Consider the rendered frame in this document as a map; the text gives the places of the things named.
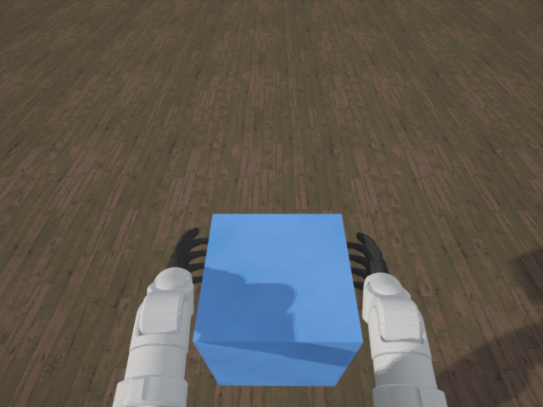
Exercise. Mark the right robot forearm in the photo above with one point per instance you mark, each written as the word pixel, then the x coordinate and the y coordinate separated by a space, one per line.
pixel 403 368

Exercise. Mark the left robot forearm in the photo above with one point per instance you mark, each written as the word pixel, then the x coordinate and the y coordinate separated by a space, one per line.
pixel 156 364

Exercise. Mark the carton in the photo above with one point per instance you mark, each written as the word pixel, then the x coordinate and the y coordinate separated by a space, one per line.
pixel 277 303

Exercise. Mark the left robot hand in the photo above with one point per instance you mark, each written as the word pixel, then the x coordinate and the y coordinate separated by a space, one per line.
pixel 181 256

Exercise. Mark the right robot hand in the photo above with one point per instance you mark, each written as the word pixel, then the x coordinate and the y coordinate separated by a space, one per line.
pixel 373 262

